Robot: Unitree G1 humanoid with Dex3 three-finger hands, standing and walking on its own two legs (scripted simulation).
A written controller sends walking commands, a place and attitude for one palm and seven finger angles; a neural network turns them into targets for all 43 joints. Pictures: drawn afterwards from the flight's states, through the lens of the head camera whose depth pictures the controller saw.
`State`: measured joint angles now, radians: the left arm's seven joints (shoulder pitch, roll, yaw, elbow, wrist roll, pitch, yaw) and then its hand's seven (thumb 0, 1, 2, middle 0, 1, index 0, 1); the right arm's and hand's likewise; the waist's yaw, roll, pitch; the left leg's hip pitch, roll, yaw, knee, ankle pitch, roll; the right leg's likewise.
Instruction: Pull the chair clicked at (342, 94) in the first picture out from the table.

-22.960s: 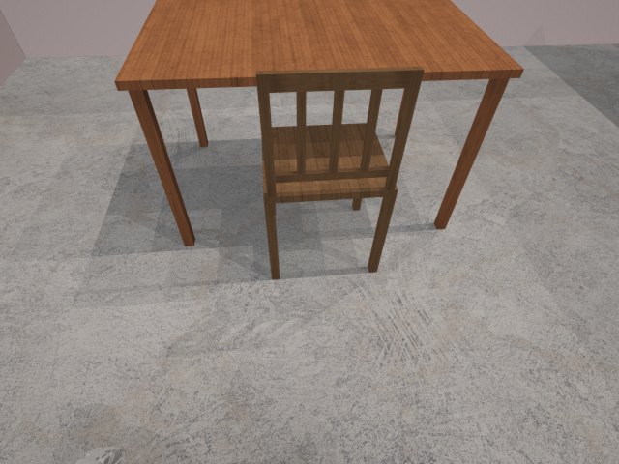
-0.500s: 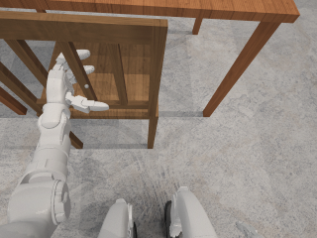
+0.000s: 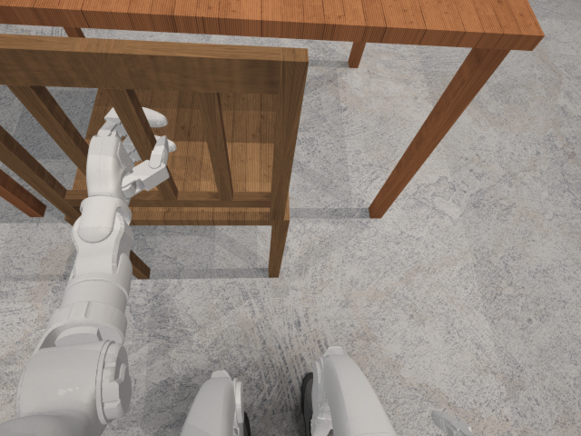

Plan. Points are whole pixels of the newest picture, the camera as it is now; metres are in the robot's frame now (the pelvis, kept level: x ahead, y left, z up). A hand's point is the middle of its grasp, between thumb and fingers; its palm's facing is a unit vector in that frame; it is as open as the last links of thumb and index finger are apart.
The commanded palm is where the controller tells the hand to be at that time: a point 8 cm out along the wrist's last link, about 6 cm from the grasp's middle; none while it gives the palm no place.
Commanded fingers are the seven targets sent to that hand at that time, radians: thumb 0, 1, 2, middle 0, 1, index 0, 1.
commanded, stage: hook a spindle and tug to test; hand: left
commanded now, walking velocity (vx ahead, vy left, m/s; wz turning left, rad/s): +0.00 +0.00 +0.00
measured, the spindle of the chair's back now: (150, 152) +0.50 +0.17 +0.01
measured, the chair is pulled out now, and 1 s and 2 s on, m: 0.00 0.06 0.21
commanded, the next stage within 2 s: step backward, pulling the chair out in 0.52 s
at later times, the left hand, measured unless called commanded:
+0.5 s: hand (163, 184) +0.44 +0.15 +0.03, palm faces -0.02 -1.00 -0.03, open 5.6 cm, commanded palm +0.41 +0.19 +0.02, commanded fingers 0.00 0.90 0.90 -0.50 -1.45 -0.50 -1.45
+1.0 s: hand (177, 190) +0.42 +0.12 +0.04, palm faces -0.03 -0.99 -0.13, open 5.4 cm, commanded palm +0.40 +0.17 +0.04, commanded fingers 0.00 0.90 0.90 -0.50 -1.45 -0.50 -1.45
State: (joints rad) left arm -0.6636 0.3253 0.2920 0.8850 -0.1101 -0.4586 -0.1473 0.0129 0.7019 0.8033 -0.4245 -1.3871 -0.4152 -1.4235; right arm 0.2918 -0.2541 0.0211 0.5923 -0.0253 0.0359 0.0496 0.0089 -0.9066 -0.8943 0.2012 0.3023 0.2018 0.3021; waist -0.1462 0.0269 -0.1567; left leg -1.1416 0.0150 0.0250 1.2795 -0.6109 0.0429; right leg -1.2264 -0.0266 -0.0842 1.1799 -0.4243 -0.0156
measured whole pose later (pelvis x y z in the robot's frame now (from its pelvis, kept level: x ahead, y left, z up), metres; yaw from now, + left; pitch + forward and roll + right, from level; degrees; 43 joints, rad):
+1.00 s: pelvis +0.02 +0.01 +0.10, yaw +1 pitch +13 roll -2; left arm -0.56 0.20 0.05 0.98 -0.05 -0.17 0.07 0.07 0.70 0.76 -0.30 -1.13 -0.47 -1.44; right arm 0.29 -0.26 0.00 0.63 0.06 0.15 -0.11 0.01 -0.90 -0.89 0.20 0.30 0.20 0.30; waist -0.11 0.01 0.01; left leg -0.50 -0.01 0.03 0.64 -0.36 0.04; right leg -0.59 -0.02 -0.07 0.58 -0.18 0.00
